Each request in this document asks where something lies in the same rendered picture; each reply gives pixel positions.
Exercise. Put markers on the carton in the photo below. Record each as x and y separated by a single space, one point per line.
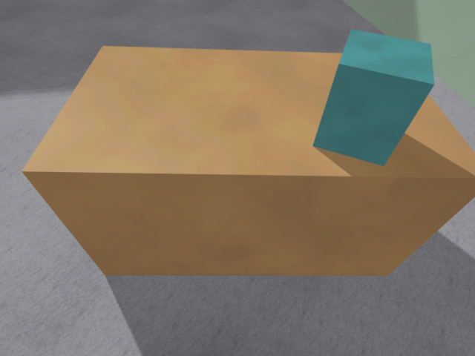
380 84

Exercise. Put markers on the pedestal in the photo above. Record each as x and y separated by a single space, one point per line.
180 161

